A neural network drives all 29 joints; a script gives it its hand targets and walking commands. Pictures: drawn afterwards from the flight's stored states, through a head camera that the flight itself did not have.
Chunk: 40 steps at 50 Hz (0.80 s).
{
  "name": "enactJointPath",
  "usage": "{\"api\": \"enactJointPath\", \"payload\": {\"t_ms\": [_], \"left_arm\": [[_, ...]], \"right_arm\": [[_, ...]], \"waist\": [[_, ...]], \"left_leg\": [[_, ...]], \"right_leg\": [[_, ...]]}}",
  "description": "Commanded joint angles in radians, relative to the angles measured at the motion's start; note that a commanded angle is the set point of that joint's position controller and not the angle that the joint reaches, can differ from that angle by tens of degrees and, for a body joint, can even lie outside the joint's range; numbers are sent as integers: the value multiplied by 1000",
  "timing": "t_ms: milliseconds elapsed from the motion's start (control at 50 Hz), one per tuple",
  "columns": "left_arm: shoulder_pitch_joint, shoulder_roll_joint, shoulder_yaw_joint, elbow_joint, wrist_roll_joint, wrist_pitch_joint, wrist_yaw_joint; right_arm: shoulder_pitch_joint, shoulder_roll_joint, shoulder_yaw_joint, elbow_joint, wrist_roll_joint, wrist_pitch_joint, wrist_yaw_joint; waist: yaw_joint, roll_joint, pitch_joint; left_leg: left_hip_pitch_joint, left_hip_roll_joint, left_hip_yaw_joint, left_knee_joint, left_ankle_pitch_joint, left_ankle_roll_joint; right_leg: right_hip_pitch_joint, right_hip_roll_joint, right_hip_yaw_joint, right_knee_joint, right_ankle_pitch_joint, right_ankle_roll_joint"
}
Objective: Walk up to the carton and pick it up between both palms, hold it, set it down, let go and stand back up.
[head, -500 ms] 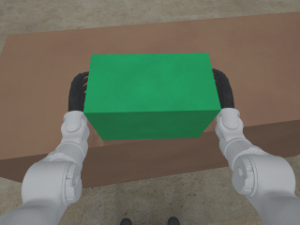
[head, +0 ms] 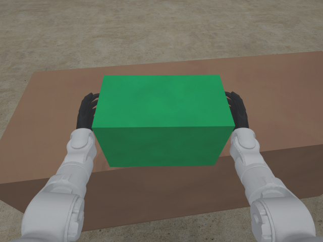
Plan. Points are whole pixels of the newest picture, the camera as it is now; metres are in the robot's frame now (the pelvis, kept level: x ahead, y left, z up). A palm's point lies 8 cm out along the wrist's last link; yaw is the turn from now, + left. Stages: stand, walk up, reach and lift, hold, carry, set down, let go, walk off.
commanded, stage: reach and lift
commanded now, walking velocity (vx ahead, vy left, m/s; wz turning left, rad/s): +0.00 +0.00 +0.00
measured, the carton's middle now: (162, 123) +0.43 +0.00 +0.06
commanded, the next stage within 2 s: hold in 1.42 s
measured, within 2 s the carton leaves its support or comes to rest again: neither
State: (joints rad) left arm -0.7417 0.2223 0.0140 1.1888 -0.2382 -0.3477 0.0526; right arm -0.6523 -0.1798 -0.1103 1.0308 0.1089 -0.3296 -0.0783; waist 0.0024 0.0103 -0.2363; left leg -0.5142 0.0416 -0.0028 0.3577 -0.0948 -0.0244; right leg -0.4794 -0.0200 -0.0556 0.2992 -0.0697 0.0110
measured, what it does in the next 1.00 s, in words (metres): stands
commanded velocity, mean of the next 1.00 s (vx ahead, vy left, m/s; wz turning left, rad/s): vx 0.00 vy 0.00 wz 0.00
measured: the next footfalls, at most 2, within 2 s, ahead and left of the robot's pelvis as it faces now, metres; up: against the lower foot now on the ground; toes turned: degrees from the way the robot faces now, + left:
none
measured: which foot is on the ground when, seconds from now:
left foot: down 0.00-1.00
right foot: down 0.00-1.00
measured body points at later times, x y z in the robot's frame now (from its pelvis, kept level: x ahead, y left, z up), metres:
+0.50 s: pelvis +0.01 +0.01 +0.01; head -0.02 +0.03 +0.46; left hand +0.39 +0.21 +0.13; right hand +0.39 -0.18 +0.13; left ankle +0.03 +0.13 -0.74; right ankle +0.03 -0.13 -0.74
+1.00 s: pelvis +0.02 +0.00 +0.01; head -0.01 +0.02 +0.46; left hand +0.37 +0.21 +0.16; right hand +0.38 -0.19 +0.15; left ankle +0.03 +0.13 -0.74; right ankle +0.03 -0.13 -0.74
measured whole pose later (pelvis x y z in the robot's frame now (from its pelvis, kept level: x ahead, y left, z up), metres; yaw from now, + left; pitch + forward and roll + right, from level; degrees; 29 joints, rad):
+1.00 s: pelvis +0.02 +0.00 +0.01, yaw +1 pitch -5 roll +0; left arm -0.44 0.06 0.32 0.10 0.21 0.57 -0.07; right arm -0.46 -0.11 -0.12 0.40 0.13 0.25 -0.07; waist -0.06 -0.04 0.01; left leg -0.06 0.03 -0.02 0.28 -0.13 -0.02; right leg -0.03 -0.03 -0.06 0.24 -0.12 0.02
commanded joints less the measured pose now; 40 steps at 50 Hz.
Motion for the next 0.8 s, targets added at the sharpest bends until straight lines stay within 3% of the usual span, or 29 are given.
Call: {"api": "enactJointPath", "payload": {"t_ms": [0,140,220,360,460,580,780], "left_arm": [[-777,-722,-256,-364,125,56,-139],[-680,-667,-74,-338,229,259,-196],[-583,-677,-34,-416,278,363,-222],[-476,-740,-137,-768,284,531,-218],[-410,-733,-212,-954,287,632,-200],[-293,-692,-236,-1075,301,722,-200],[-163,-615,-212,-1233,320,850,-254]], "right_arm": [[-797,635,359,-292,-58,77,158],[-798,609,288,-294,-29,210,154],[-747,580,263,-343,-29,249,157],[-682,542,269,-559,-20,285,158],[-643,507,278,-679,-15,318,160],[-570,486,324,-783,16,372,164],[-484,476,416,-944,84,473,141]], "waist": [[-18,-13,-392],[13,-67,-248],[7,-58,-195],[-36,15,-217],[-57,47,-201],[-58,40,-181],[-59,-14,-122]], "left_leg": [[292,-69,21,-56,0,7],[338,-83,42,-122,-14,34],[418,-83,47,-137,59,24],[580,-80,37,-91,245,-28],[606,-78,29,-74,243,-41],[612,-84,22,-60,265,-38],[572,-104,24,-59,285,-17]], "right_leg": [[287,21,35,-21,-70,-12],[410,8,40,-69,-99,3],[444,26,25,-94,-67,0],[450,62,-12,-105,22,-14],[434,68,-28,-95,13,-13],[466,69,-30,-83,61,-4],[566,71,-18,-69,163,14]]}}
